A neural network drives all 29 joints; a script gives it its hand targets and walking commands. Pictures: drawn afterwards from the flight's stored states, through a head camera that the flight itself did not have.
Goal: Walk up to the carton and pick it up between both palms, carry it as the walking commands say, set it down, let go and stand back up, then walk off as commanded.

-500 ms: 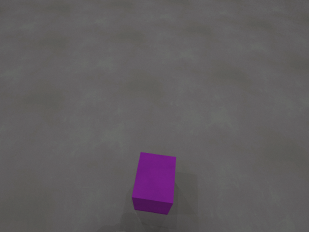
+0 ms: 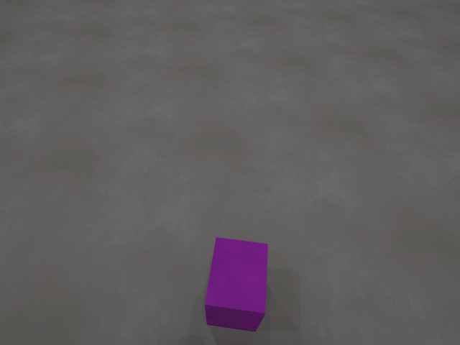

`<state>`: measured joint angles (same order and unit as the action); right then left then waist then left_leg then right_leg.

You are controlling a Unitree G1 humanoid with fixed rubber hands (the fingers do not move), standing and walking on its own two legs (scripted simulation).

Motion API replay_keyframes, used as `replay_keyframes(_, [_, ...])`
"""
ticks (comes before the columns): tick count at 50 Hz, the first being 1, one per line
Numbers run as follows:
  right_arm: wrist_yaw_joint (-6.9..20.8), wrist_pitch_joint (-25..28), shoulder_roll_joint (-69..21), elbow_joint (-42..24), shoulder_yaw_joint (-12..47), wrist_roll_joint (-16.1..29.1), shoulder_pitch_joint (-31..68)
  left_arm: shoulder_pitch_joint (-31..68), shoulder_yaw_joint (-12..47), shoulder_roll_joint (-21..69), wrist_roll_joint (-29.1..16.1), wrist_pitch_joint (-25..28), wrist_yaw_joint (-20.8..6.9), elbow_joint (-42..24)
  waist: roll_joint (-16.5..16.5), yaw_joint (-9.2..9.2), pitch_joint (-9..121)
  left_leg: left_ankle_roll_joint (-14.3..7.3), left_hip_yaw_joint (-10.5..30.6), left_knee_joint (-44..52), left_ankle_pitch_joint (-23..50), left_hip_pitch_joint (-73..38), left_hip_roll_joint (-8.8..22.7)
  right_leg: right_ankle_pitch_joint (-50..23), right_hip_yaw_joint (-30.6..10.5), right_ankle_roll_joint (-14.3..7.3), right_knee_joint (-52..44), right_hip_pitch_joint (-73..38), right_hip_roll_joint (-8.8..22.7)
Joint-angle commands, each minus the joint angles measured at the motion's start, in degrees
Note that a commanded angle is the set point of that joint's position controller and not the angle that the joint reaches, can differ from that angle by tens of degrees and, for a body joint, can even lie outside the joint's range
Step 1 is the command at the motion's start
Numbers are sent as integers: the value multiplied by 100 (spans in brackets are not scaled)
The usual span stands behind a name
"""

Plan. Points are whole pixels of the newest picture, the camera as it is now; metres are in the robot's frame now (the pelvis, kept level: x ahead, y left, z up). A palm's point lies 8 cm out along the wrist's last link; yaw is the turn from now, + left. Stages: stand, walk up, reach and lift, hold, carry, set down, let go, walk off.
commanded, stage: stand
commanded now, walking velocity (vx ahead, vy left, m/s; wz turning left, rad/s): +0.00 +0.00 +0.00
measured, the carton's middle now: (236, 285) +0.42 -0.03 -0.63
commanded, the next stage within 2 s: reach and lift in 0.34 s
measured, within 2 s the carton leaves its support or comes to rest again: neither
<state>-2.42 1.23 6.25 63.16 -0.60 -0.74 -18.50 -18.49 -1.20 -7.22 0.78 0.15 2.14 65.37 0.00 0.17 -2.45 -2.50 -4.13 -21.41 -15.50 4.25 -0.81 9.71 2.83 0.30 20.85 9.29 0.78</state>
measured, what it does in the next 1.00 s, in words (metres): lowers itself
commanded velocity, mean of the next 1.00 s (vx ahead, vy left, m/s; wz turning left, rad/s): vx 0.00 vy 0.00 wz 0.00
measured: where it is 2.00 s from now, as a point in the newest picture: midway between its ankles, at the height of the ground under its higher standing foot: outside the picture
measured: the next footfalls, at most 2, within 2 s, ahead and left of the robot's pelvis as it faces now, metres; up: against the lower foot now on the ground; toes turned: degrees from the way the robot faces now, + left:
none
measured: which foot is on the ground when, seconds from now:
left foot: down 0.00-1.00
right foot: down 0.00-1.00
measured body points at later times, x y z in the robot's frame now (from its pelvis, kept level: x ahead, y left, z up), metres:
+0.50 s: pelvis -0.01 -0.01 -0.03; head +0.03 -0.01 +0.42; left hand +0.15 +0.23 -0.15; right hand +0.15 -0.25 -0.15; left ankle -0.04 +0.09 -0.74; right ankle +0.02 -0.12 -0.75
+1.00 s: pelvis -0.06 -0.02 -0.07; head +0.05 -0.02 +0.36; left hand +0.17 +0.20 -0.19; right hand +0.15 -0.23 -0.19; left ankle -0.04 +0.09 -0.74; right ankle +0.02 -0.13 -0.74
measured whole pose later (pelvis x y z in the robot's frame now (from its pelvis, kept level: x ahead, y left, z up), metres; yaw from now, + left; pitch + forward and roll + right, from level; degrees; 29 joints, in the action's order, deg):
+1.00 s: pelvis -0.06 -0.02 -0.07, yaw +1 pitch +12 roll +0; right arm -2.8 -27.8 7.4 24.5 -3.0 1.3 2.0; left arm 6.8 -4.8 -10.0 2.0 -25.9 -3.2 30.8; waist 0.5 -1.4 -2.2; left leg -1.2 -0.6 -57.7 -25.7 44.5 -0.8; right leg 19.1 -0.1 -0.4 55.0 48.3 -1.0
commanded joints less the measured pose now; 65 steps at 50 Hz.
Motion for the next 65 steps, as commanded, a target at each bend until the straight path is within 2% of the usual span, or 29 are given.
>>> replay_keyframes(1, [-21, 33, 418, -47, -68, 3, -441, -359, -50, -370, -4, 46, 23, -50, 20, -14, -263, 4, 662, 514, 874, 550, 751, -669, -535, -175, -222, -154, 484])
replay_keyframes(17, [-38, 59, 410, 10, -27, 8, -543, -213, -99, -394, -34, 73, 24, -5, 59, -19, -218, 59, 615, 417, 1121, 497, 728, -839, -549, -193, -182, -153, 514])
replay_keyframes(18, [0, -198, 1358, -3648, 504, 654, 4460, 4875, 564, -702, -574, -144, -102, -4206, 409, 160, 1041, 17, 422, -802, -908, 2346, 207, 1424, -481, -598, 1158, 908, 26])
replay_keyframes(19, [-51, -838, 1227, -2641, 401, 702, 3323, 3414, 234, -787, -227, -817, 104, -2845, 416, 184, 755, -54, 497, -879, -1452, 2804, 651, 1285, -407, -317, 1469, 922, 129])
replay_keyframes(20, [-95, -1351, 1408, -3005, 326, 807, 3060, 3114, 439, -919, -390, -1303, 116, -2945, 528, 32, 811, -136, 486, -777, -1739, 2999, 622, 1333, -238, -222, 1645, 627, 19])
replay_keyframes(21, [-103, -1951, 1516, -2984, 273, 717, 2760, 2755, 414, -1038, -508, -1781, 106, -2747, 212, 3, 950, -243, 454, -617, -1746, 3110, 589, 1018, -41, -156, 1642, 554, -94])
replay_keyframes(22, [-34, -2607, 1547, -2671, 328, 861, 2116, 2198, 357, -1123, -685, -2344, 55, -2394, 421, 54, 629, -339, 503, -442, -1759, 3635, 596, 746, -16, -114, 1734, 93, -99])
replay_keyframes(23, [-43, -3223, 1371, -2537, 441, 903, 1628, 1839, 399, -982, -741, -2915, 33, -2311, 229, 67, 274, -410, 566, -448, -1310, 4087, 607, 305, -79, -125, 1782, -27, -146])
replay_keyframes(25, [-33, -3985, 844, -2401, 592, 874, 827, 1114, 454, -788, -692, -3620, -23, -2238, -269, -108, 817, -385, 646, -1034, 903, 3308, 425, -1003, -432, -350, 1635, 294, -87])
replay_keyframes(26, [-4, -4181, 618, -2395, 655, 913, 688, 959, 412, -704, -626, -3812, -80, -2244, -145, -123, 1097, -367, 738, -1124, 1387, 3066, 400, -1405, -538, -422, 1622, 233, -87])
replay_keyframes(27, [-7, -4277, 501, -2556, 606, 911, 652, 953, 407, -712, -563, -3928, -142, -2423, -170, -191, 1287, -331, 828, -1206, 1851, 2861, 350, -1909, -637, -461, 1635, 218, -81])
replay_keyframes(29, [-39, -4144, 296, -2945, 330, 600, 615, 1089, 249, -759, -259, -3807, -286, -2781, -188, -249, 1499, -320, 929, -1268, 2245, 2767, 171, -2616, -732, -451, 1606, 342, -89])
replay_keyframes(31, [-83, -3914, 215, -3554, 111, 294, 695, 1340, 5, -841, 3, -3576, -422, -3228, -174, -285, 1670, -324, 911, -1324, 2204, 2876, 54, -2791, -771, -352, 1557, 520, -44])
replay_keyframes(34, [-93, -3320, 335, -4313, -232, -89, 1100, 1673, -221, -836, 224, -3021, -531, -3717, 123, -212, 1997, -170, 877, -1737, 2126, 3020, 3, -2487, -628, -232, 1866, 1064, -81])
replay_keyframes(36, [-59, -2990, 321, -4456, -433, -173, 1214, 1855, -303, -779, 334, -2705, -563, -3977, 226, -229, 2327, -72, 845, -2117, 2093, 3126, 9, -2304, -538, -180, 2201, 1397, -132])
replay_keyframes(39, [-24, -2700, 287, -4518, -395, -91, 1111, 1920, -321, -704, 393, -2445, -581, -4188, 261, -204, 2714, 15, 735, -2437, 1874, 3152, -12, -1944, -491, -76, 2570, 1491, -222])
replay_keyframes(42, [-29, -2623, 335, -4521, -311, 76, 1358, 2178, -344, -737, 286, -2369, -552, -4284, 328, -199, 2529, 14, 658, -2544, 1199, 3322, -10, -1136, -454, 6, 2780, 1718, -284])
replay_keyframes(46, [-23, -2774, 349, -4476, -232, 206, 1931, 2457, -464, -733, 168, -2500, -517, -4096, 299, -105, 2077, -22, 593, -2550, 52, 3675, 35, 94, -448, 8, 2876, 2029, -259])
replay_keyframes(49, [-45, -2896, 343, -4347, -290, 233, 2599, 3113, -514, -772, 96, -2578, -527, -3881, 180, -98, 1694, -46, 569, -2548, -843, 4047, 102, 913, -461, 32, 2924, 2242, -219])
replay_keyframes(53, [-126, -2996, 310, -4147, -416, 222, 3523, 4148, -547, -849, 23, -2633, -544, -3598, 51, -151, 1582, -61, 582, -2565, -1583, 4327, 156, 1504, -453, 77, 3025, 2426, -156])
replay_keyframes(58, [-285, -2961, 311, -3668, -656, 156, 4801, 5349, -663, -940, -7, -2608, -489, -3036, 42, -196, 1747, -40, 596, -2652, -1772, 4516, 160, 1621, -382, 129, 3186, 2768, -152])
replay_keyframes(65, [-519, -2686, 336, -2938, -1005, 28, 5945, 6563, -878, -1123, -80, -2391, -374, -2354, -5, -276, 2649, 59, 493, -2957, -1377, 4785, 10, 1329, -274, 115, 3372, 3276, -128])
